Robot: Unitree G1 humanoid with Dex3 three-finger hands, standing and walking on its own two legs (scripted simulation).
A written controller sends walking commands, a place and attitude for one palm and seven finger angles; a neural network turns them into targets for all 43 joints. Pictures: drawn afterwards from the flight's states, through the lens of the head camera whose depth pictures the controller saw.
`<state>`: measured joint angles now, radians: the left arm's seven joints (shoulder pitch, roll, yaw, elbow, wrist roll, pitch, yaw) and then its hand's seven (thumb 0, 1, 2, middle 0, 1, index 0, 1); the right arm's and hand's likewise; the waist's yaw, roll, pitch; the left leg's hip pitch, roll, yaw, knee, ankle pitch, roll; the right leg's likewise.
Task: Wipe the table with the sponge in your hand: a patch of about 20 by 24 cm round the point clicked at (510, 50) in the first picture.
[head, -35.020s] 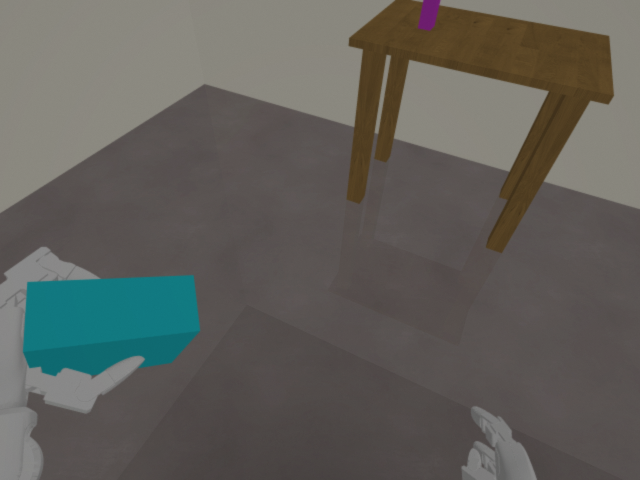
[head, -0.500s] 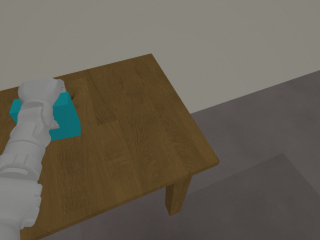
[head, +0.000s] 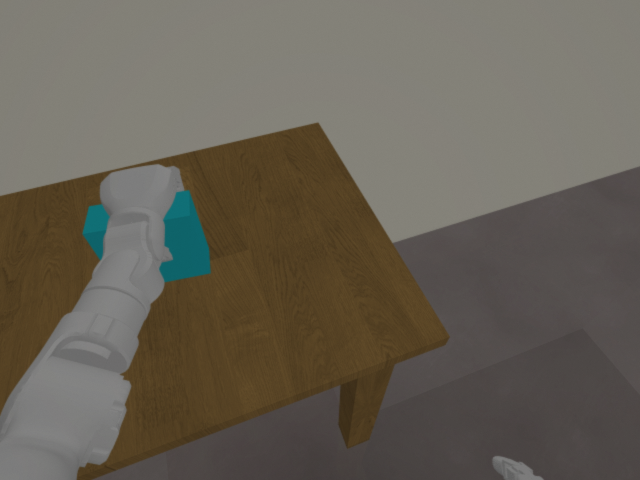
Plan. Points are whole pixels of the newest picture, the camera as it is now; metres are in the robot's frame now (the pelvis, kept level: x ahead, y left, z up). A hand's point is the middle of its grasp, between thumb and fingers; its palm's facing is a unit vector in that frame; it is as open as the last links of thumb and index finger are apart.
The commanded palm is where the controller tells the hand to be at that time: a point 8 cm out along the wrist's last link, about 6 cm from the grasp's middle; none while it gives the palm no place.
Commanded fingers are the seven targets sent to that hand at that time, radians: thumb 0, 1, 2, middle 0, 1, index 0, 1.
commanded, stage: wipe back along the middle lane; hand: left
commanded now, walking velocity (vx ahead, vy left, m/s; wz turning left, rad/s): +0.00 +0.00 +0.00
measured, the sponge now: (158, 251) +0.41 +0.27 +0.02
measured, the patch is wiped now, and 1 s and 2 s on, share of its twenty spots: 0.55 0.60 0.65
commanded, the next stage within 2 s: slide across to the third lane in 1.62 s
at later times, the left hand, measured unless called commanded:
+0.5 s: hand (166, 237) +0.40 +0.24 +0.08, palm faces -0.01 -0.03 -1.00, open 9.8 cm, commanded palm +0.37 +0.22 +0.11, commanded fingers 0.00 0.10 1.30 -1.20 -1.60 -1.20 -1.60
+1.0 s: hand (172, 257) +0.36 +0.22 +0.08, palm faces +0.04 -0.06 -1.00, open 9.8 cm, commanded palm +0.32 +0.21 +0.11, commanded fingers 0.00 0.10 1.30 -1.20 -1.60 -1.20 -1.60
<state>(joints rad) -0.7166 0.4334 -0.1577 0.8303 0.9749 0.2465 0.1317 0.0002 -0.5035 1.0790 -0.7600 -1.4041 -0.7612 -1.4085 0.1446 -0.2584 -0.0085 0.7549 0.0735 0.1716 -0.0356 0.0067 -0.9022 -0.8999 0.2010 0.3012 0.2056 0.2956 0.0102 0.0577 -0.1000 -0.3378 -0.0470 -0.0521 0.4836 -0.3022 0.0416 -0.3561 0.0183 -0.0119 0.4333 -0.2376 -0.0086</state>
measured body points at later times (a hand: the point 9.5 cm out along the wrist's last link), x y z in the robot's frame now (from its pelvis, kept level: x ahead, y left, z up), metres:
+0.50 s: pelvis +0.00 +0.00 +0.00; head +0.02 -0.02 +0.45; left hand +0.39 +0.23 +0.13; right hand +0.13 -0.26 -0.13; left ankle -0.05 +0.09 -0.74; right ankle -0.02 -0.12 -0.74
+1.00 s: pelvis +0.01 +0.00 +0.00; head +0.01 -0.03 +0.45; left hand +0.36 +0.22 +0.13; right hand +0.21 -0.23 -0.10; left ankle -0.05 +0.09 -0.74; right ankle -0.02 -0.12 -0.74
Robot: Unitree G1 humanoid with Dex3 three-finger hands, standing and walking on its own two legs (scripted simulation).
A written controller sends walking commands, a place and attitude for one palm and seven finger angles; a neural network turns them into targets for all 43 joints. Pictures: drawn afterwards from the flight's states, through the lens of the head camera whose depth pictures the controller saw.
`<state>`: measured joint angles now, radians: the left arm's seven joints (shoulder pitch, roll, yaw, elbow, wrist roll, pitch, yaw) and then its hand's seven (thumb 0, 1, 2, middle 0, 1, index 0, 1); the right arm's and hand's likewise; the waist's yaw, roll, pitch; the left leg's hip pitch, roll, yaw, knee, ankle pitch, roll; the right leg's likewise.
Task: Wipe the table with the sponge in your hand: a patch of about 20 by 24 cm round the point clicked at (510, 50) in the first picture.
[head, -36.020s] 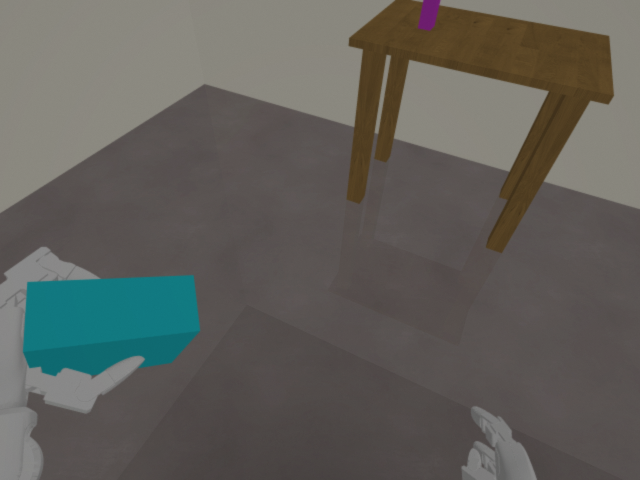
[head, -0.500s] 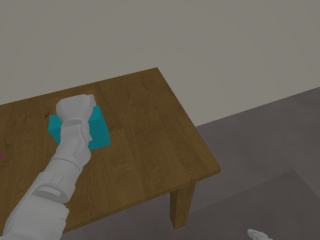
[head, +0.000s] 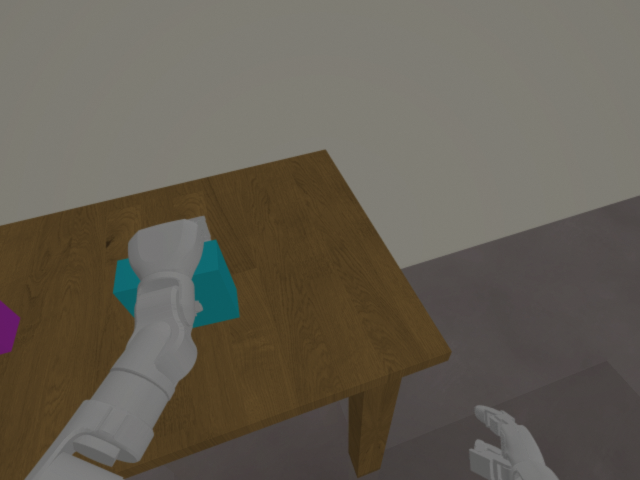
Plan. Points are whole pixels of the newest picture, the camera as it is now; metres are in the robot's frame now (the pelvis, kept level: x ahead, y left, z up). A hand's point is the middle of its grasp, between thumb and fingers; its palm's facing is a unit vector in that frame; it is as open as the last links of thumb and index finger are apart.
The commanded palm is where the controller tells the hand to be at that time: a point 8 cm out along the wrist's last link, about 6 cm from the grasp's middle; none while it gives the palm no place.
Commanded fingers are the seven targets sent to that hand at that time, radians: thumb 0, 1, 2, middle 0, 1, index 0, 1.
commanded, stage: wipe back along the middle lane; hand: left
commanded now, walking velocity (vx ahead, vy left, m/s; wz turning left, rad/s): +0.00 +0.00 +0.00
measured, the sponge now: (187, 298) +0.35 +0.24 +0.02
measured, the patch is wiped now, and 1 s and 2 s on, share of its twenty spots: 0.60 0.65 0.80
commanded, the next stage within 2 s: slide across to the third lane in 0.62 s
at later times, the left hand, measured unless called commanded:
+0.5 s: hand (194, 308) +0.30 +0.19 +0.08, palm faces +0.08 -0.09 -0.99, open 9.8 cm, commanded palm +0.25 +0.18 +0.11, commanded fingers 0.00 0.10 1.30 -1.20 -1.60 -1.20 -1.60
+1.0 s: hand (213, 329) +0.27 +0.16 +0.08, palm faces +0.04 -0.09 -0.99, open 9.8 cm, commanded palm +0.24 +0.15 +0.12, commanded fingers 0.00 0.10 1.30 -1.20 -1.60 -1.20 -1.60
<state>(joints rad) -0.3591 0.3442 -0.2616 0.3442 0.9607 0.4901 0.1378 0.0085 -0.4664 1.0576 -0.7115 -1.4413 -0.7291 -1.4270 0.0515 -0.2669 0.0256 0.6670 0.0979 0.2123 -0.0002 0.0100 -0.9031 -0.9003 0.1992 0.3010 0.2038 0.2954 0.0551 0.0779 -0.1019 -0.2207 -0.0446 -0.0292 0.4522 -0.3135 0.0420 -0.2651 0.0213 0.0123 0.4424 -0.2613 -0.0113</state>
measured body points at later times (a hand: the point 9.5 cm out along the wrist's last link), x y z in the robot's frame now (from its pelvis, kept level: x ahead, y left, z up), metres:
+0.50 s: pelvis -0.02 +0.00 +0.00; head -0.03 -0.04 +0.45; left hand +0.29 +0.19 +0.13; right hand +0.21 -0.20 -0.10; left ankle -0.06 +0.09 -0.74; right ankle -0.03 -0.12 -0.74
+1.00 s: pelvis -0.03 -0.03 +0.00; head -0.05 -0.07 +0.45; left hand +0.26 +0.16 +0.13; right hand +0.20 -0.24 -0.09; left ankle -0.06 +0.09 -0.74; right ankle -0.03 -0.12 -0.74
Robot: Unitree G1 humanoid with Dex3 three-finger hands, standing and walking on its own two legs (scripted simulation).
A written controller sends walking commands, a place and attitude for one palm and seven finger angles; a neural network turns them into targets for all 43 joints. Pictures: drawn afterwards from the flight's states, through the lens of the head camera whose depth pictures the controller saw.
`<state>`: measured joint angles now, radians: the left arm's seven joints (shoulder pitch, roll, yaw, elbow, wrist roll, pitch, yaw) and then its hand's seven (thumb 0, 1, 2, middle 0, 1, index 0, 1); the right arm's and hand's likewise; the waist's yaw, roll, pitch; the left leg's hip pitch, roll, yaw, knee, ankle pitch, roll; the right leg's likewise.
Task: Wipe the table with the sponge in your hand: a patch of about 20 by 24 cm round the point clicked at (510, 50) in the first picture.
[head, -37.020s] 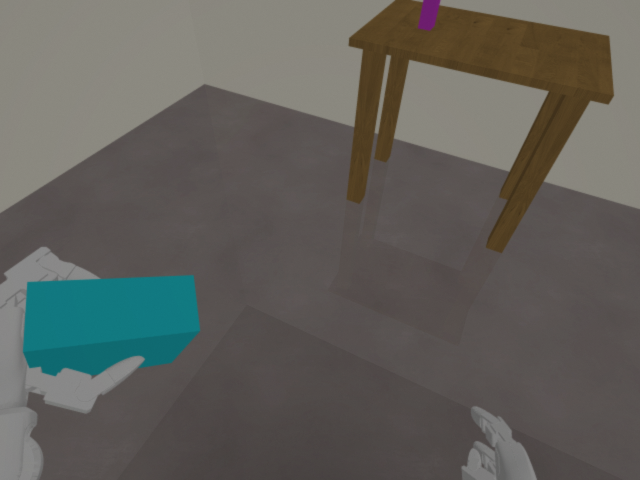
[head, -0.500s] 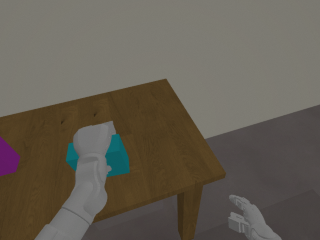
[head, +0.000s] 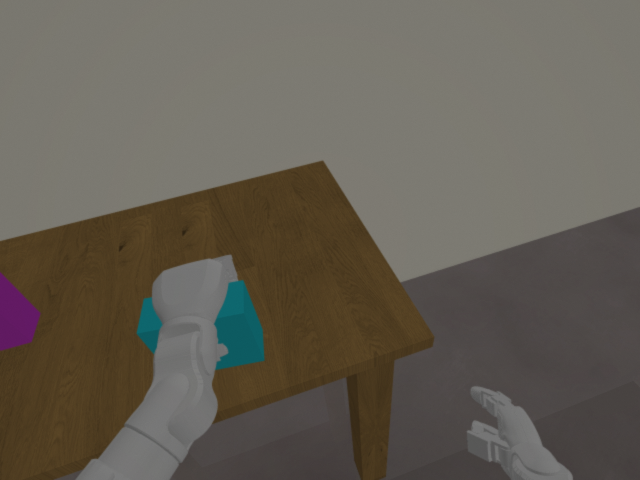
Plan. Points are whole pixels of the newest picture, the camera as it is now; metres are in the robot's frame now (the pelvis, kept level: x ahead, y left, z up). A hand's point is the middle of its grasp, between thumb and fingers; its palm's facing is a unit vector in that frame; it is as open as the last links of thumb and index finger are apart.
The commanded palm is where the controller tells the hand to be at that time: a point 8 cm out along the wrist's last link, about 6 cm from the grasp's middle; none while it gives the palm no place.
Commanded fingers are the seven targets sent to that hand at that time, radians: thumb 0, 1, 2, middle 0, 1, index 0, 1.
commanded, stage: slide across to the third lane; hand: left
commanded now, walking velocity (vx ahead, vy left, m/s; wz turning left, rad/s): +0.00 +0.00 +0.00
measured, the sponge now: (211, 339) +0.29 +0.20 +0.02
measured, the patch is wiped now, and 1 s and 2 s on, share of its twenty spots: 0.65 0.80 0.95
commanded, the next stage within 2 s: wipe forward along the third lane in 0.38 s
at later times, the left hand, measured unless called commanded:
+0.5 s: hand (245, 297) +0.33 +0.15 +0.08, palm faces +0.03 -0.09 -1.00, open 9.7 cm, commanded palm +0.30 +0.14 +0.12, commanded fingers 0.00 0.10 1.30 -1.20 -1.60 -1.20 -1.60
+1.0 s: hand (248, 274) +0.37 +0.16 +0.08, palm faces +0.00 -0.08 -1.00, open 9.7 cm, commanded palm +0.34 +0.16 +0.11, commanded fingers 0.00 0.10 1.30 -1.20 -1.60 -1.20 -1.60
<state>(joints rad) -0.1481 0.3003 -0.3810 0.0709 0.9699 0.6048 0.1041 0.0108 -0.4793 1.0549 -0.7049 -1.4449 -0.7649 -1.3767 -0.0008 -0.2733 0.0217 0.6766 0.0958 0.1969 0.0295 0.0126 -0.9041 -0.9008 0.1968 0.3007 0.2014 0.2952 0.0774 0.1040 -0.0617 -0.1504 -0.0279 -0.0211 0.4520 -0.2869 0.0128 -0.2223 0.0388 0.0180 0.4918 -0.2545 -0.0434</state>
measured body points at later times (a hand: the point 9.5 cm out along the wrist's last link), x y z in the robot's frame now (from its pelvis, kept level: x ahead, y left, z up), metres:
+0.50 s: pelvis -0.01 +0.00 +0.00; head -0.03 -0.05 +0.45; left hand +0.32 +0.15 +0.13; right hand +0.23 -0.20 -0.10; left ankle -0.03 +0.12 -0.74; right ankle +0.00 -0.09 -0.74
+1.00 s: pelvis -0.01 -0.01 +0.00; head -0.03 -0.04 +0.45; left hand +0.36 +0.16 +0.13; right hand +0.18 -0.24 -0.11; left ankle -0.03 +0.12 -0.74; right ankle +0.00 -0.09 -0.74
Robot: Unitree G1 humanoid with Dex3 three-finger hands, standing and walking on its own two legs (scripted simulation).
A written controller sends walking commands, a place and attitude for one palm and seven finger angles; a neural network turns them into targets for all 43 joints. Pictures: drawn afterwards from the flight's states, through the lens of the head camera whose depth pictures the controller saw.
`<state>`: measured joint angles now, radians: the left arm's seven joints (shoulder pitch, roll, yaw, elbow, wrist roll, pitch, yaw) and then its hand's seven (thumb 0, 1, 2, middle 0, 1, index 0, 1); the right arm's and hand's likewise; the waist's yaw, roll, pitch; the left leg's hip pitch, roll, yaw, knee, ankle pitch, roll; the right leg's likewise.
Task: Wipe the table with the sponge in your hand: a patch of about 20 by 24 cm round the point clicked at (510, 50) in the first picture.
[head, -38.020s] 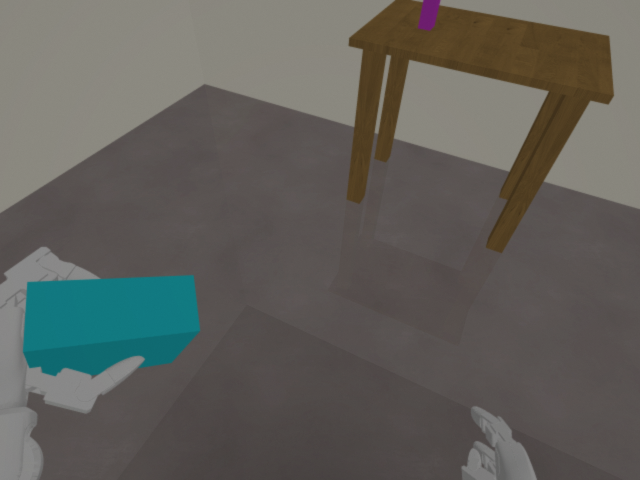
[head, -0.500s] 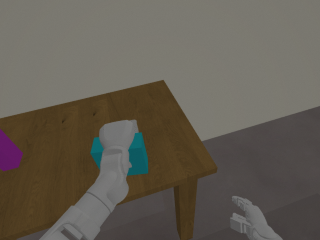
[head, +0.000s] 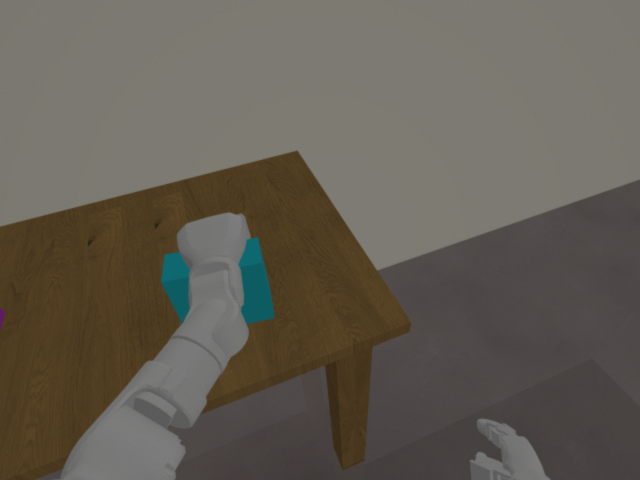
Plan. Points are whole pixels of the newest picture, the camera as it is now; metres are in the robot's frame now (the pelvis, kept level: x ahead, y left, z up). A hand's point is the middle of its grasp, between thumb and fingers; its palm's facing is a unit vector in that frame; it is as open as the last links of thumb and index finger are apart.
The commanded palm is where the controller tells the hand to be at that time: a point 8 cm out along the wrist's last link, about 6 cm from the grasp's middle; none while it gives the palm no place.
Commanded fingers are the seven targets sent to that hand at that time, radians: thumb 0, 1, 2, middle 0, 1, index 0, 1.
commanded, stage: wipe forward along the third lane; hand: left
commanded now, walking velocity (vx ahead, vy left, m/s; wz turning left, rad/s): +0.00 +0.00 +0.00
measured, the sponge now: (225, 297) +0.37 +0.18 +0.02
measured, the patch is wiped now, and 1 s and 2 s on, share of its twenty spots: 0.80 0.95 1.00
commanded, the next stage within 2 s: wipe back along the third lane in 1.10 s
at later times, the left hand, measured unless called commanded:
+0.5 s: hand (222, 236) +0.44 +0.19 +0.08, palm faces -0.05 -0.06 -1.00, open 9.7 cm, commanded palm +0.41 +0.20 +0.11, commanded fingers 0.00 0.10 1.30 -1.20 -1.60 -1.20 -1.60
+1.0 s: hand (215, 221) +0.47 +0.21 +0.08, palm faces -0.05 -0.05 -1.00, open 9.7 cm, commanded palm +0.46 +0.22 +0.11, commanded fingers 0.00 0.10 1.30 -1.20 -1.60 -1.20 -1.60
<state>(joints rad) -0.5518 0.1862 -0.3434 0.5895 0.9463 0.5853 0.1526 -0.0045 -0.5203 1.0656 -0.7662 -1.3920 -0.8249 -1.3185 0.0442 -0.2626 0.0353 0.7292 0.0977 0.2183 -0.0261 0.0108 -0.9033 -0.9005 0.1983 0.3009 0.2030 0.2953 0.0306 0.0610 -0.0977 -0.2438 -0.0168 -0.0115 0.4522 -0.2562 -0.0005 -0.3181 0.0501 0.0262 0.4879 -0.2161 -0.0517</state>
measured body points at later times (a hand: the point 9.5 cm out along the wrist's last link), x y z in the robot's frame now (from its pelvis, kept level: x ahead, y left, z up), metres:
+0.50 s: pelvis +0.01 +0.00 +0.00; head +0.03 -0.03 +0.45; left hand +0.44 +0.19 +0.13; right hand +0.15 -0.25 -0.14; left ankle -0.01 +0.12 -0.74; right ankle +0.02 -0.09 -0.74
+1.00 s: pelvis +0.01 +0.02 +0.00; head +0.05 +0.01 +0.45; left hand +0.47 +0.21 +0.13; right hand +0.14 -0.23 -0.13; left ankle -0.01 +0.12 -0.74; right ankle +0.02 -0.09 -0.74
